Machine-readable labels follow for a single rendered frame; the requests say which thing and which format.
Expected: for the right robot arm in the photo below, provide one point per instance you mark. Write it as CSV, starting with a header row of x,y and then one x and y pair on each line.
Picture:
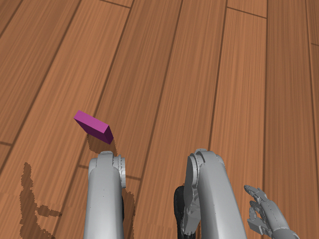
x,y
284,234

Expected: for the right robot foot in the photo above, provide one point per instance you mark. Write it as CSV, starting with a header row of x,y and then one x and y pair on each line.
x,y
179,212

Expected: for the carton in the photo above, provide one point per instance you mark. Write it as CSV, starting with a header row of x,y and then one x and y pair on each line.
x,y
94,127

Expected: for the right robot hand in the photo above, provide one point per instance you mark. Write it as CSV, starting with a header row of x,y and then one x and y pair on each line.
x,y
272,217

